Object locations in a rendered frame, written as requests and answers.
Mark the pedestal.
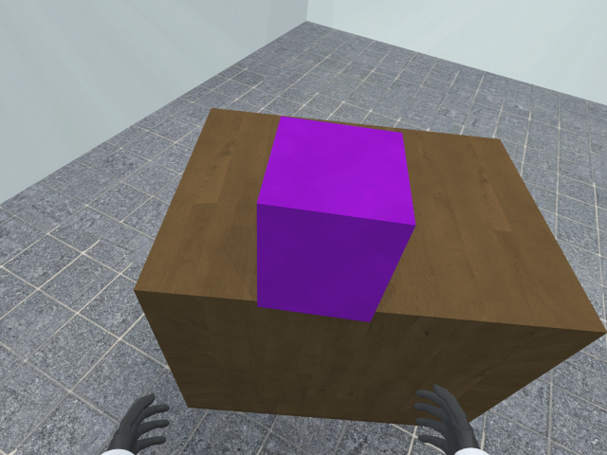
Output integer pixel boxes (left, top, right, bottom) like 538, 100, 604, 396
134, 108, 607, 427

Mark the robot left hand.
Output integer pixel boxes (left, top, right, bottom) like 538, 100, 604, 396
106, 393, 170, 455

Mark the robot right hand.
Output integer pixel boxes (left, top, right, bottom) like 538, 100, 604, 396
414, 384, 481, 455

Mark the carton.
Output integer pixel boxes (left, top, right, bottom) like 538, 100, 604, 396
257, 116, 415, 322

